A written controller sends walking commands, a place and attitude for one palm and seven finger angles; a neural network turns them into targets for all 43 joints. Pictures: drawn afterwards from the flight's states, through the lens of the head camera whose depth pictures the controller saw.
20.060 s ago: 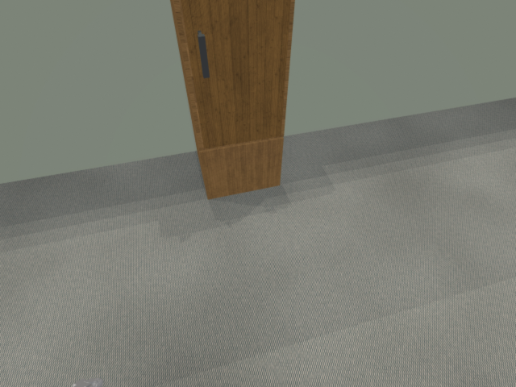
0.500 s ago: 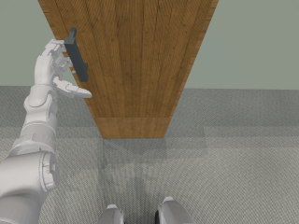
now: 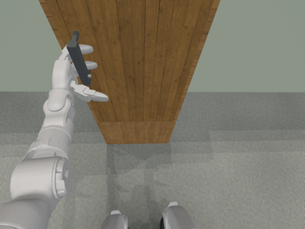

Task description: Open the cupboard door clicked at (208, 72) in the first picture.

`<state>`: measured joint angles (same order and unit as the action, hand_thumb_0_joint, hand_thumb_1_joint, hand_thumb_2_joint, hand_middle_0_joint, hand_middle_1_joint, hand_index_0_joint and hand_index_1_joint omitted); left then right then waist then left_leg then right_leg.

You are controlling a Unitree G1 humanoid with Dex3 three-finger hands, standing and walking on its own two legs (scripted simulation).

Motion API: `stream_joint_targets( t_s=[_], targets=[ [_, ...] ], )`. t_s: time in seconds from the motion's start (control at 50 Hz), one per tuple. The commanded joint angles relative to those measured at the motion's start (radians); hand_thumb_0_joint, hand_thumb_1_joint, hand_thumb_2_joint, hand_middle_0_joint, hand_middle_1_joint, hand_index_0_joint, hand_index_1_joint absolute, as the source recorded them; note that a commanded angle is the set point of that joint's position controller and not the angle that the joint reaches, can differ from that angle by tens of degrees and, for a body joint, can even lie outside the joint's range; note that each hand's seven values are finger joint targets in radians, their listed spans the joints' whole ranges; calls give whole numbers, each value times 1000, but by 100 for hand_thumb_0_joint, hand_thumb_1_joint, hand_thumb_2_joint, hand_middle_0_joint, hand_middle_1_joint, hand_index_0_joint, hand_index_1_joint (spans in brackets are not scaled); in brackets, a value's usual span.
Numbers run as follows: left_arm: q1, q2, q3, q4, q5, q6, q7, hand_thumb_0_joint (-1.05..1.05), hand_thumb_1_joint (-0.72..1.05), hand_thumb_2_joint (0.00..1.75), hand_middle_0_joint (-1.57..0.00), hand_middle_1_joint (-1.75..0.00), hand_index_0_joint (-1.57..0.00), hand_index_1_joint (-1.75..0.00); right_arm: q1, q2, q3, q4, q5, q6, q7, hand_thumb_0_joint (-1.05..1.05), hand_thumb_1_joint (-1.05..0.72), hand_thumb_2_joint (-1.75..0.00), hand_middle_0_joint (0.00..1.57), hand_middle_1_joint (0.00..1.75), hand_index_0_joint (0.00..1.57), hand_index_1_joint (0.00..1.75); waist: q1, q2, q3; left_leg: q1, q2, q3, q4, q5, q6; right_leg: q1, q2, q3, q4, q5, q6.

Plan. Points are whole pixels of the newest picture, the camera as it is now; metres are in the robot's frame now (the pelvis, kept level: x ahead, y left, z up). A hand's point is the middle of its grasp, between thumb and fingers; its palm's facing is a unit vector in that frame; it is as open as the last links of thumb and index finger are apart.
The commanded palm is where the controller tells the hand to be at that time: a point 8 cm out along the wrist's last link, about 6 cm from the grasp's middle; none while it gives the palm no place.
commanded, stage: slide the fingers in behind the handle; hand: left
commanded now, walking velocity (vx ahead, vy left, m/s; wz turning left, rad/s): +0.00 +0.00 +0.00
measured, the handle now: (81, 60) +0.55 +0.15 +0.08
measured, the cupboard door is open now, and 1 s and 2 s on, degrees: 0 0 35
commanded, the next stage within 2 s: close the thumb around the handle in 0.38 s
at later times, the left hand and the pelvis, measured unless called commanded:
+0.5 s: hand (90, 75) +0.50 +0.13 +0.07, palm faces -0.05 -1.00 -0.03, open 14.0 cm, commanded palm +0.47 +0.17 +0.08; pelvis +0.00 +0.00 +0.00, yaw +0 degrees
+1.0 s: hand (90, 75) +0.50 +0.13 +0.07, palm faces -0.04 -1.00 -0.03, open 7.2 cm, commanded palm +0.48 +0.17 +0.08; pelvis +0.00 +0.00 +0.00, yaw +1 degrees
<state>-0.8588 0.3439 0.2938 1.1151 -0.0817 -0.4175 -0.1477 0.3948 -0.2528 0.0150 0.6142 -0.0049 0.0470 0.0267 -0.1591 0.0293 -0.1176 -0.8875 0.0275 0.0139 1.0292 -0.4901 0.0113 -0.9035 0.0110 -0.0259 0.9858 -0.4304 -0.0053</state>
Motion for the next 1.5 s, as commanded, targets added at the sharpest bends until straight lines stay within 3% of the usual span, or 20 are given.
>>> stream_joint_targets(
  t_s=[0.0,0.06,0.14,0.32,0.46,0.52,0.56,0.7,0.74,0.8,0.86,0.9,0.96,1.08,1.14,1.16,1.24,1.26,1.28,1.48],
  targets=[
    [-460,180,5,-188,-6,-77,11,0,-50,30,-30,-120,-30,-120,136,-167,-59,-57,-6,-17,-10,0,-90,-90,20,30,20,30,-21,22,-424,250,-26,-36,-107,339,11,222,31,4,-107,331,-13],
    [-481,201,15,-178,2,-81,13,0,-50,30,-30,-120,-30,-120,140,-173,-60,-54,-8,-18,-12,0,-90,-90,20,30,20,30,-24,27,-425,246,-27,-39,-104,323,12,210,29,7,-108,313,-13],
    [-499,164,-9,-209,-9,-88,9,0,-50,30,-30,-120,-30,-120,143,-169,-62,-50,-10,-21,-10,0,-90,-90,20,30,20,30,-24,66,-482,308,-24,-47,-96,383,7,197,30,-1,-94,342,-16],
    [-480,172,0,-195,-13,-81,8,0,-50,30,-30,-120,-30,-120,144,-170,-61,-55,-8,-19,-11,0,-90,-90,20,30,20,30,-27,18,-437,263,-29,-40,-100,361,15,226,33,2,-104,351,-14],
    [-479,173,-7,-188,-7,-77,2,0,-50,30,-30,-120,-30,-120,137,-167,-59,-56,-6,-18,-14,0,-90,-90,20,30,20,30,-24,45,-450,259,-31,-36,-97,360,12,226,29,7,-102,356,-13],
    [-491,144,-23,-204,-15,-80,3,0,-33,37,-31,-122,-31,-122,141,-165,-60,-56,-8,-21,-12,0,-90,-90,20,30,20,30,-26,67,-461,295,-29,-42,-91,400,10,205,31,-1,-93,370,-17],
    [-470,196,19,-193,-13,-78,7,0,-22,42,-32,-123,-32,-123,143,-172,-62,-53,-8,-17,-13,0,-90,-90,20,30,20,30,-16,39,-467,273,-27,-40,-89,395,10,228,31,5,-95,378,-13],
    [-489,144,-27,-214,-11,-75,5,0,17,59,-35,-127,-35,-127,136,-163,-61,-54,-7,-15,-10,0,-90,-90,20,30,20,30,-26,45,-454,277,-27,-40,-94,395,10,224,31,2,-97,381,-12],
    [-472,182,4,-215,-9,-80,7,0,28,64,-36,-128,-36,-128,139,-167,-62,-55,-7,-15,-10,0,-90,-90,20,30,20,30,-11,57,-479,296,-27,-42,-91,418,7,228,32,1,-90,391,-17],
    [-465,123,-39,-206,-10,-77,7,0,45,71,-37,-130,-37,-130,135,-162,-62,-54,-7,-15,-8,0,-90,-90,20,30,20,30,-21,45,-455,291,-27,-45,-94,406,7,213,33,-3,-94,375,-16],
    [-499,159,-16,-212,-7,-81,12,0,62,78,-38,-132,-38,-132,143,-169,-64,-44,-9,-14,-10,0,-90,-90,20,30,20,30,-28,35,-463,294,-25,-49,-88,408,9,206,32,-1,-92,376,-14],
    [-484,104,-59,-194,-4,-76,10,0,73,83,-39,-133,-39,-133,134,-162,-63,-48,-7,-15,-8,0,-90,-90,20,30,20,30,-35,37,-436,287,-26,-46,-91,387,9,189,31,-4,-97,358,-14],
    [-500,149,-27,-194,-1,-77,15,0,90,90,-40,-135,-40,-135,144,-169,-64,-41,-10,-15,-9,0,-90,-90,20,30,20,30,-30,38,-464,293,-26,-51,-88,394,9,197,31,-4,-93,360,-16],
    [-488,77,-82,-227,-6,-81,13,0,90,90,-40,-135,-40,-135,137,-161,-66,-44,-9,-14,-3,0,-90,-90,20,30,20,30,-29,63,-475,337,-22,-57,-88,438,4,177,33,-12,-89,373,-18],
    [-510,95,-66,-253,-5,-89,22,0,90,90,-40,-135,-40,-135,142,-164,-70,-39,-12,-15,-3,0,-90,-90,20,30,20,30,-30,63,-497,349,-23,-57,-84,454,6,187,33,-9,-88,391,-16],
    [-475,116,-52,-230,0,-87,23,0,90,90,-40,-135,-40,-135,141,-166,-70,-39,-10,-13,-2,0,-90,-90,20,30,20,30,-19,63,-488,341,-23,-57,-87,445,3,188,33,-10,-89,380,-19],
    [-511,66,-97,-223,-1,-86,22,0,90,90,-40,-135,-40,-135,134,-161,-67,-37,-10,-12,-2,0,-90,-90,20,30,20,30,-41,59,-438,324,-24,-54,-90,413,6,166,34,-10,-97,363,-16],
    [-501,96,-73,-211,2,-85,24,0,90,90,-40,-135,-40,-135,138,-166,-68,-33,-10,-11,-2,0,-90,-90,20,30,20,30,-36,47,-435,312,-25,-54,-90,398,7,173,34,-8,-99,356,-17],
    [-442,201,16,-193,6,-82,26,0,90,90,-40,-135,-40,-135,145,-177,-68,-38,-10,-8,-6,0,-90,-90,20,30,20,30,-5,33,-462,283,-29,-46,-90,398,11,224,31,2,-96,372,-18],
    [-97,121,-9,-393,-58,-48,-26,0,90,90,-40,-135,-40,-135,92,-148,-68,-136,13,5,-2,0,-90,-90,20,30,20,30,72,-18,-488,271,-37,-3,-140,491,15,418,31,5,-115,537,-16]
  ],
)
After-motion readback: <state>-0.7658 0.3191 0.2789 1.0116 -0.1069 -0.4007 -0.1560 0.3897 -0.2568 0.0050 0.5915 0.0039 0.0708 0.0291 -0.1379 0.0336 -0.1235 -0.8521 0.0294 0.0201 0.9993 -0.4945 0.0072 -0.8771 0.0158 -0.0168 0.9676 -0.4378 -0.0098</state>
